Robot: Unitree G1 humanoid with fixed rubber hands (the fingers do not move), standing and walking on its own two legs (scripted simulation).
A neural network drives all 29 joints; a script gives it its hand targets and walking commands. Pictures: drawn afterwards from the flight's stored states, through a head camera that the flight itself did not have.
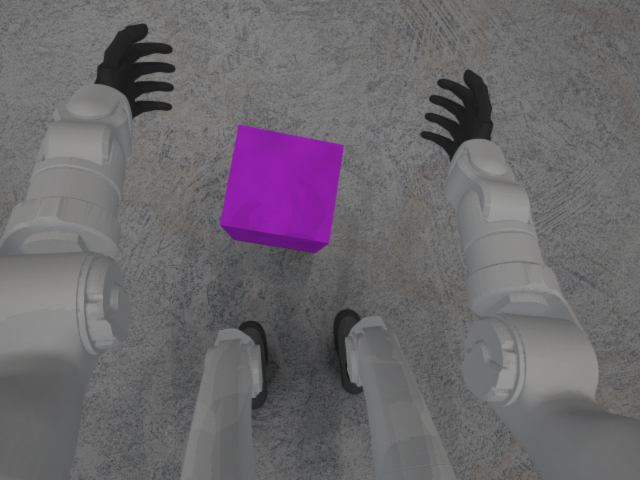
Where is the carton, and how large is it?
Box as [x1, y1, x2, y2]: [220, 125, 343, 252]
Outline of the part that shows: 239,125 220,225 233,239 311,252 317,251 328,243 343,145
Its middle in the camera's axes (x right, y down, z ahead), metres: -0.08 -0.10 +0.87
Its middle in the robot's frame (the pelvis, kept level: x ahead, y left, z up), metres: +0.52 +0.00 -0.52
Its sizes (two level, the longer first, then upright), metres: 0.210 0.200 0.250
